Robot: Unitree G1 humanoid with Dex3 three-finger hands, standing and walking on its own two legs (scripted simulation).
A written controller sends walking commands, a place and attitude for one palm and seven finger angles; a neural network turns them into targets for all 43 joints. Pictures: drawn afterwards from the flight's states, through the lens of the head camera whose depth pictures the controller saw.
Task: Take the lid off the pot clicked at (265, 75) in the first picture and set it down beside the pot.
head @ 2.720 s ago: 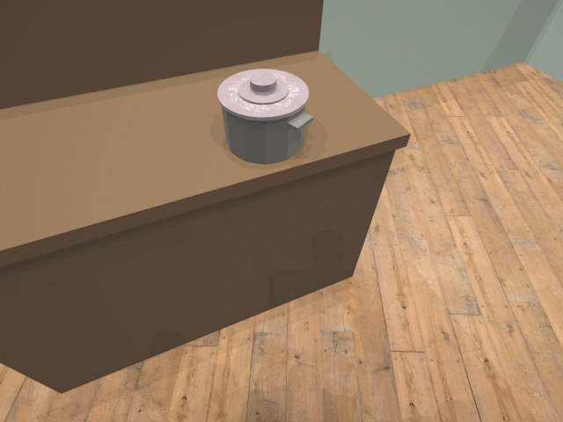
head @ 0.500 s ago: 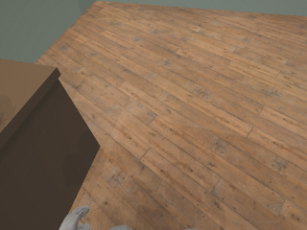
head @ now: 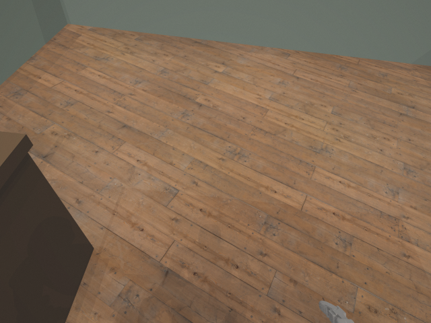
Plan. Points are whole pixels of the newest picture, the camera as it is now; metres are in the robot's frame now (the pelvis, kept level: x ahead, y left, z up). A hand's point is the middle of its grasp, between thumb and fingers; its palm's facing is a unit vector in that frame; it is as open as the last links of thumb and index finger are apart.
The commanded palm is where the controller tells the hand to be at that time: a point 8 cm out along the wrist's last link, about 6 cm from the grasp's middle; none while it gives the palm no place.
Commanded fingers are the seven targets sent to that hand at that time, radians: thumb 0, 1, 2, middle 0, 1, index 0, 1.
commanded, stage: walk to a spot facing it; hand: left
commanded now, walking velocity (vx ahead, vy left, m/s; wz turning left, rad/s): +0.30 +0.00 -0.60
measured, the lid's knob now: out of the picture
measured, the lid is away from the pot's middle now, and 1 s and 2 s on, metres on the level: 0.00 0.00 0.00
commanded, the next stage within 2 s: turn to face it in 0.70 s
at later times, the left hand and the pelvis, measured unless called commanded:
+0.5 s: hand (206, 217) +0.41 +0.06 -0.17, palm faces -0.40 -0.90 -0.15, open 7.4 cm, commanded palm none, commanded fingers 0.00 0.90 0.90 -0.20 -0.30 -0.20 -0.30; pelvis +0.19 -0.05 -0.02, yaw -17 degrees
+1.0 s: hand (196, 201) +0.45 +0.09 -0.16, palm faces -0.35 -0.91 -0.24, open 7.3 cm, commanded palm none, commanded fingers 0.00 0.90 0.90 -0.20 -0.30 -0.20 -0.30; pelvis +0.38 -0.10 +0.00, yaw -27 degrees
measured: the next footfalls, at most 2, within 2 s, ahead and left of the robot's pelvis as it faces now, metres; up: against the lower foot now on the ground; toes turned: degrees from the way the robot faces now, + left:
right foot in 0.50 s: +0.32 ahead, -0.16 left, +0.00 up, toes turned -25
left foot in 1.04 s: +0.55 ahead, -0.06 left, +0.00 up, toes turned -22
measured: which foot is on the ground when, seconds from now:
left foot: down 0.00-0.50, up 0.52-1.00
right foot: up 0.00-0.48, down 0.50-1.00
